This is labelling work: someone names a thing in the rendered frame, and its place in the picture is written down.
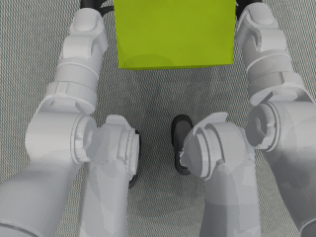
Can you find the right robot forearm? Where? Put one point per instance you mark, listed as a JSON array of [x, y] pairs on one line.
[[266, 58]]

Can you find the robot left thigh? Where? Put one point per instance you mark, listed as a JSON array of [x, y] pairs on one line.
[[103, 202]]

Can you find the right robot shin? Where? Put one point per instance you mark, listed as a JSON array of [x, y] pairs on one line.
[[185, 154]]

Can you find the robot right hand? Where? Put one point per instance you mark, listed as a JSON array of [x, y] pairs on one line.
[[242, 4]]

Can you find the robot left hand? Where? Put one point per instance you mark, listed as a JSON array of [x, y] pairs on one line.
[[96, 5]]

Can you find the left robot upper arm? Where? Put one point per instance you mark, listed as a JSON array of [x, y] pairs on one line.
[[32, 201]]

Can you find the left robot forearm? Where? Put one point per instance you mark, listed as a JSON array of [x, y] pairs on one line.
[[74, 86]]

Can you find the right robot upper arm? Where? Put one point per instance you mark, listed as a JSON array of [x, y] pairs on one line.
[[285, 133]]

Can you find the carton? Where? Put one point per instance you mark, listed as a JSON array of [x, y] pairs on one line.
[[174, 34]]

